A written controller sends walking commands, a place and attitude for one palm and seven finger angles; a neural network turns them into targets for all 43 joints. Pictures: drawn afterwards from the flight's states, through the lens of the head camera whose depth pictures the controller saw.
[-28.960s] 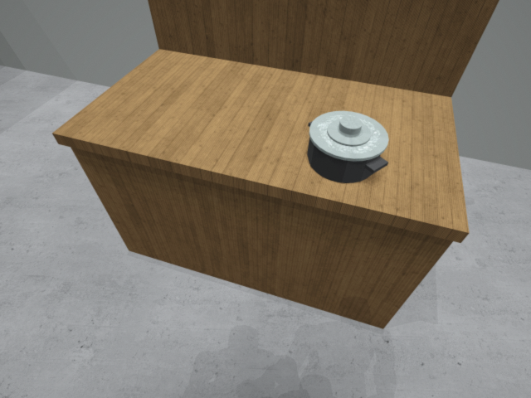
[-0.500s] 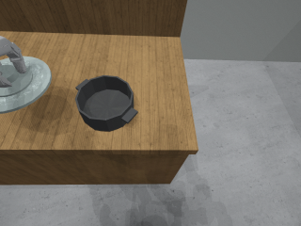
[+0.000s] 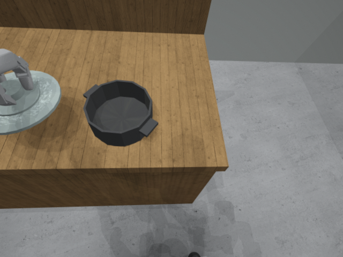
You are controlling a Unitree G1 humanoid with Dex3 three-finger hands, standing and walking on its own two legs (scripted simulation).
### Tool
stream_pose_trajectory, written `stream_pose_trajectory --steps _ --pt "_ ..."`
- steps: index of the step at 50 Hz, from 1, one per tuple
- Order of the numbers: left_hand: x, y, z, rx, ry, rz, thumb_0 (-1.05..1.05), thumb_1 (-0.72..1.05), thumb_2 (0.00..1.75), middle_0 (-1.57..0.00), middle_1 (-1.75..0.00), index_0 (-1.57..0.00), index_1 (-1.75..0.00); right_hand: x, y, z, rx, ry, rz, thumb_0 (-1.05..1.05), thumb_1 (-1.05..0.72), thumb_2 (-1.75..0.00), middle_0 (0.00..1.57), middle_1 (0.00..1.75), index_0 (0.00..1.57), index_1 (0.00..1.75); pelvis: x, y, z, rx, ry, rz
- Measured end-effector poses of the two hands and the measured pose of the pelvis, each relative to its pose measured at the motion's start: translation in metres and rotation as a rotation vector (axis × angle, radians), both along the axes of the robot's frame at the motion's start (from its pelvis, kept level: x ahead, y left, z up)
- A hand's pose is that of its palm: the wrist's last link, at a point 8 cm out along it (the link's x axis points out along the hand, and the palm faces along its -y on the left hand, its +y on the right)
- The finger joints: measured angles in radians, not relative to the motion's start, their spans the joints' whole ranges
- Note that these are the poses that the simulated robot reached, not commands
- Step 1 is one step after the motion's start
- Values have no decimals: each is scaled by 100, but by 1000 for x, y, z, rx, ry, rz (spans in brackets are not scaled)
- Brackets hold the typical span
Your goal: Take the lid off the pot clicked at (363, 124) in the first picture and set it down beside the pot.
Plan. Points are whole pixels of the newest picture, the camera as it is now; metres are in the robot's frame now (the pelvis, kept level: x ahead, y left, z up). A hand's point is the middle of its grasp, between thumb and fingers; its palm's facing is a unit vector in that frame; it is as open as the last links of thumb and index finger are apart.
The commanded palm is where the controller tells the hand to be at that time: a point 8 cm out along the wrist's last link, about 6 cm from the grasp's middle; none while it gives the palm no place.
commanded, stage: lower the lid onto the table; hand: left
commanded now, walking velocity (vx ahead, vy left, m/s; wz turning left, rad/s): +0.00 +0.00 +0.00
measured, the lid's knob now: (9, 91) +0.48 +0.35 +0.07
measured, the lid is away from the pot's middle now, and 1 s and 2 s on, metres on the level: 0.23 0.23 0.24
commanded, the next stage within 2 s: open the fingers wide in 1.90 s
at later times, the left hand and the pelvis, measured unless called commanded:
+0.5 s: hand (13, 92) +0.48 +0.34 +0.07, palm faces -0.48 -0.09 -0.87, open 7.5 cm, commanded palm +0.52 +0.34 +0.14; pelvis +0.01 +0.01 +0.00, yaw +0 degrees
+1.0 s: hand (19, 108) +0.46 +0.33 +0.04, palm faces -0.50 -0.10 -0.86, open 7.5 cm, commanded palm +0.53 +0.34 +0.10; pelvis +0.00 +0.00 -0.01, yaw +0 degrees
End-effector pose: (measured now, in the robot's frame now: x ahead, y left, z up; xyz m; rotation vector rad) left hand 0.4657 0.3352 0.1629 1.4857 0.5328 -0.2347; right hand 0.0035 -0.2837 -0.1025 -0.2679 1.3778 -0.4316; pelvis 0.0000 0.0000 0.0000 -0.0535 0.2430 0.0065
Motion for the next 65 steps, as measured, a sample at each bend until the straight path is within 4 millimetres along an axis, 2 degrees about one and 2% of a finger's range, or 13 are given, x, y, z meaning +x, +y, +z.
stream_pose_trajectory --steps 15,22,33,48,54,65 --pt "20 -7 -20 -26 -11 -54 4 20 79 -48 -95 -68 -106 -9 11 3 -14 44 -22 1 -90 -89 21 30 20 30 8 10 -2 -9 31 -3" --pt "24 1 -26 -27 -12 -12 4 20 79 -47 -95 -68 -106 -11 14 3 -10 53 -28 1 -90 -89 21 30 20 30 9 11 -3 -9 42 -8" --pt "13 11 -41 -36 22 -4 4 20 79 -47 -95 -68 -106 -8 12 2 -14 80 -19 1 -90 -89 21 30 20 30 10 9 -5 -12 53 4" --pt "1 3 -59 -44 28 -48 5 20 79 -47 -95 -68 -106 -4 3 -2 -36 53 0 1 -90 -89 21 30 20 30 2 5 -11 -15 58 8" --pt "1 -1 -72 -14 59 -66 4 20 79 -47 -94 -68 -106 -13 3 -4 -40 55 -5 1 -90 -89 21 30 20 30 -3 3 -14 -17 69 5" --pt "9 -6 -82 -28 51 -77 4 20 79 -47 -94 -68 -106 -37 5 -6 -48 101 -39 1 -90 -89 21 30 20 30 -4 1 -20 -19 90 -3"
